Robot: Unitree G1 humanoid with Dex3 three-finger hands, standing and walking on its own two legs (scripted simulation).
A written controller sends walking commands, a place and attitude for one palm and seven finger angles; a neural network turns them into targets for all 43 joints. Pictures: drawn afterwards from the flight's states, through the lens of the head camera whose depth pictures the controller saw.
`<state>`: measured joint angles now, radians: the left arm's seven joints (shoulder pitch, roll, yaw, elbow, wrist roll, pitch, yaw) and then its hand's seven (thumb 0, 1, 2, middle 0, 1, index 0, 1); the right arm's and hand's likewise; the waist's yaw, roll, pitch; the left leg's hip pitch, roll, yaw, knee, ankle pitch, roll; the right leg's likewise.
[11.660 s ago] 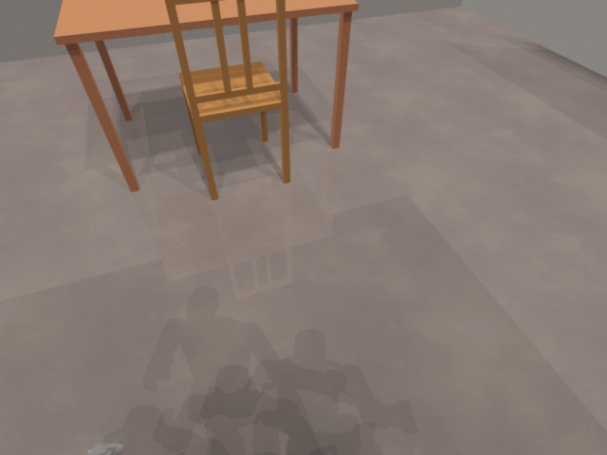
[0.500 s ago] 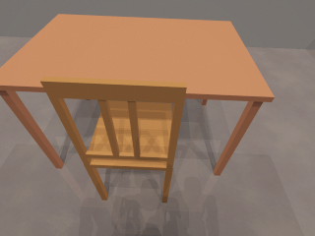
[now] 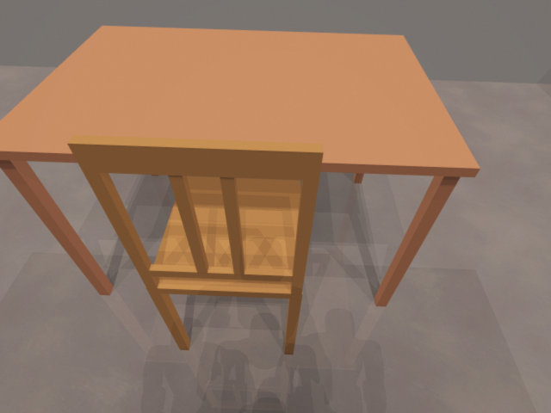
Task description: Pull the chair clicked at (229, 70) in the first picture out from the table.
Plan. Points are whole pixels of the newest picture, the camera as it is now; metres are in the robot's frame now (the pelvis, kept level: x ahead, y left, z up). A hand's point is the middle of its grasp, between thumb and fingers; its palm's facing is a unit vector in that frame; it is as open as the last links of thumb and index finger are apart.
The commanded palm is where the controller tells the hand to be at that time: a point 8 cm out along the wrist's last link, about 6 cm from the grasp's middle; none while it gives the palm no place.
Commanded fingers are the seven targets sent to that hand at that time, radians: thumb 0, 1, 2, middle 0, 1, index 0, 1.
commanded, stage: raise the hand toward the chair's back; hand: left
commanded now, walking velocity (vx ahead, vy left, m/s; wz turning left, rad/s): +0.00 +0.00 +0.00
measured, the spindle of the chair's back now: (191, 228) +0.47 +0.21 -0.07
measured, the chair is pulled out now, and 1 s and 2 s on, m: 0.00 0.00 0.00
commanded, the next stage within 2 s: none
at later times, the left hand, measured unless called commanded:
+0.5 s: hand out of the picture +0.14 +0.17 -0.09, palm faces +0.06 -1.00 +0.02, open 9.7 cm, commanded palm +0.13 +0.23 -0.07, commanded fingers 0.00 0.32 0.65 -0.14 -0.21 -0.14 -0.21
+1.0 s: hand (149, 384) +0.17 +0.20 -0.06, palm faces +0.03 -1.00 -0.05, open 14.1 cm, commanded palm +0.15 +0.25 -0.05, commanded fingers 0.00 -0.27 0.40 -0.08 -0.12 -0.08 -0.12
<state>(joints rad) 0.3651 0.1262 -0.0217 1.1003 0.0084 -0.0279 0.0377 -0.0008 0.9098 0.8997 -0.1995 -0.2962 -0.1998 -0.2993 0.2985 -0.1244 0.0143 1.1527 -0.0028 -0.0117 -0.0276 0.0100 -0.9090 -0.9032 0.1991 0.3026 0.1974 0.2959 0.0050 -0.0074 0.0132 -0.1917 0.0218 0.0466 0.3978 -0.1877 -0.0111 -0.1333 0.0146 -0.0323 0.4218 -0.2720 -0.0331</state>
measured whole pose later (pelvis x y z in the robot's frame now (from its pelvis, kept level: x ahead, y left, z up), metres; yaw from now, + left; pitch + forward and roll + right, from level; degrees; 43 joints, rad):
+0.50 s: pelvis -0.04 +0.00 -0.11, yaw +2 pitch +13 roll -1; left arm 0.48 0.16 0.04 0.03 -0.19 -0.42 -0.18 0.01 0.55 0.74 -0.17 -0.24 -0.17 -0.24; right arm 0.10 -0.25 -0.05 0.44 0.01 -0.20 -0.01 0.02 -0.91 -0.90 0.20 0.30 0.20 0.30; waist 0.03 -0.03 -0.16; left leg -0.95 0.03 -0.01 1.21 -0.49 -0.01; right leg -0.87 0.00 -0.08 1.23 -0.60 -0.05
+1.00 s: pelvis -0.04 +0.01 -0.10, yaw +1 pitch +15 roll -3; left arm 0.43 0.23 0.13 -0.04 -0.24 -0.39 -0.19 0.00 -0.04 0.50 -0.11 -0.15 -0.11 -0.15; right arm 0.25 -0.24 -0.01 0.60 0.02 -0.21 -0.06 0.02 -0.90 -0.90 0.20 0.30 0.20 0.30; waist -0.02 0.03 -0.15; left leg -0.98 0.04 -0.02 1.19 -0.47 0.01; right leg -0.87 0.01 -0.10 1.16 -0.55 -0.03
